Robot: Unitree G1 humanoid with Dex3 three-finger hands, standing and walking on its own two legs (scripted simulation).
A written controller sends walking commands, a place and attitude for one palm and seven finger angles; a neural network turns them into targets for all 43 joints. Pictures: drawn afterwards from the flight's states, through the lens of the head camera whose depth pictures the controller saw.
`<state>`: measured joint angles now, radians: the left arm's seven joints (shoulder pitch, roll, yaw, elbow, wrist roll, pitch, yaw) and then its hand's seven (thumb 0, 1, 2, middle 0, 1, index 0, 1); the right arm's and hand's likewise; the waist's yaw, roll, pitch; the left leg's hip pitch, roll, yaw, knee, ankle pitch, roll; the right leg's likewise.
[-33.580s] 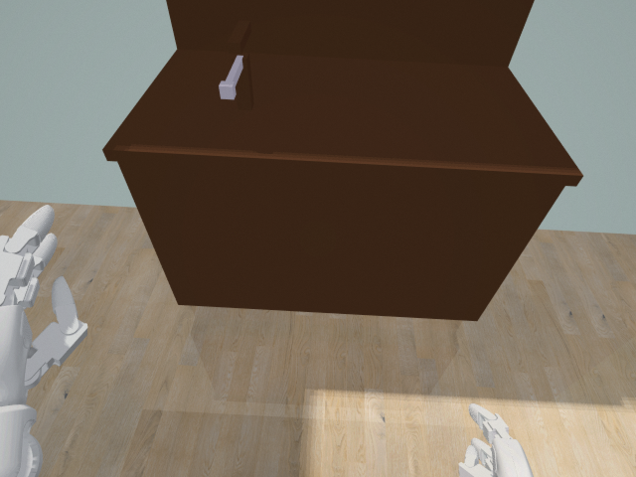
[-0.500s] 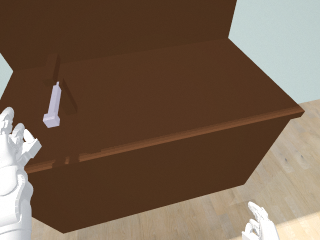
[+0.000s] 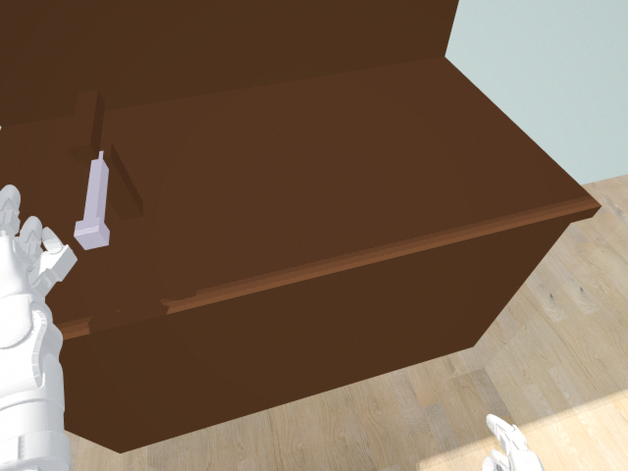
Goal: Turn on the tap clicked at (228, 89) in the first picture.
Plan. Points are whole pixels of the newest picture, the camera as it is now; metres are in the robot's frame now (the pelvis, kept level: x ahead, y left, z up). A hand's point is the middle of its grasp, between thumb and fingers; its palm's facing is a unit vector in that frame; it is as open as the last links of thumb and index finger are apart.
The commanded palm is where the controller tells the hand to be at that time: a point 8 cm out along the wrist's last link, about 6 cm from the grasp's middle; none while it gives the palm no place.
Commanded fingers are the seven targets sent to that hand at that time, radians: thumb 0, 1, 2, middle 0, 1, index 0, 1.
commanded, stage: reach beside the lever's end, fingers flat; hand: left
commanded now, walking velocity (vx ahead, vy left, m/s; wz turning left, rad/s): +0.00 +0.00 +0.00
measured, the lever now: (92, 233) +0.36 +0.30 +0.11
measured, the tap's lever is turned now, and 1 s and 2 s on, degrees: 0 4 35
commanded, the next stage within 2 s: push the lever round in 0.32 s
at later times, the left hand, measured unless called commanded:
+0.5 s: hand (69, 255) +0.33 +0.32 +0.11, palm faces +0.52 -0.85 -0.06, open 7.8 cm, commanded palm +0.28 +0.36 +0.11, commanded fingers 0.00 0.90 0.90 -0.15 -0.15 -0.15 -0.15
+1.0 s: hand (93, 254) +0.34 +0.29 +0.10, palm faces +0.54 -0.84 -0.06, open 7.8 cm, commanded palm +0.29 +0.33 +0.11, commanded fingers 0.00 0.90 0.90 -0.15 -0.15 -0.15 -0.15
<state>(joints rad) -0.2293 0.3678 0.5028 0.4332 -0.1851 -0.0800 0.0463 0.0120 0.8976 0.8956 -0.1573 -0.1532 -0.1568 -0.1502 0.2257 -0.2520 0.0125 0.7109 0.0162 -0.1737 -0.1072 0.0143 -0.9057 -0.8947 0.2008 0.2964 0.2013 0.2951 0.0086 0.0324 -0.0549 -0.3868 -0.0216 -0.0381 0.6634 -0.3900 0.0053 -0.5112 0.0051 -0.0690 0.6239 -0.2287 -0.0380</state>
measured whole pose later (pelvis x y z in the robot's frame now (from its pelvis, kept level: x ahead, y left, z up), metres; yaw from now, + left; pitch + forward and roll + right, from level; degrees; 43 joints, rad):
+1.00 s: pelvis +0.00 -0.01 +0.00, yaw +0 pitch +6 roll +0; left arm -0.20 0.29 0.44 0.38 -0.18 -0.08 0.10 0.01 0.90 0.90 -0.16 -0.15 -0.16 -0.15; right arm 0.22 -0.25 0.01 0.70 0.02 -0.14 -0.10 0.01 -0.91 -0.89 0.20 0.30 0.20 0.29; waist 0.02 0.04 -0.06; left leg -0.37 -0.02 -0.05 0.65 -0.39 0.00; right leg -0.49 0.01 -0.08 0.62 -0.23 -0.04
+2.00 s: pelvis +0.00 -0.01 +0.00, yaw +1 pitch +6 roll +0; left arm -0.36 0.07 0.23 0.38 -0.01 0.00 0.56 -0.01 0.92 0.91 -0.16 -0.15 -0.16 -0.15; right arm 0.17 -0.22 0.00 0.71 -0.03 -0.06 -0.08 0.01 -0.91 -0.89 0.20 0.30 0.20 0.29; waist 0.01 0.04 -0.08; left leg -0.38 -0.02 -0.05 0.64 -0.38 -0.01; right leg -0.51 0.00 -0.08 0.62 -0.23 -0.05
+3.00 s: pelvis +0.00 -0.02 -0.01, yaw +1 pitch +11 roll +1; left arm -0.75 0.00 0.34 0.74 0.12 0.06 0.92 0.01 0.92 0.91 -0.16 -0.15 -0.15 -0.15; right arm 0.18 -0.21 -0.04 0.78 -0.09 0.01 -0.02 0.01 -0.91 -0.89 0.20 0.30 0.20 0.29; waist -0.04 0.03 -0.13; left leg -0.51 -0.01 -0.05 0.70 -0.39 -0.03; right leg -0.65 0.01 -0.08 0.69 -0.24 -0.07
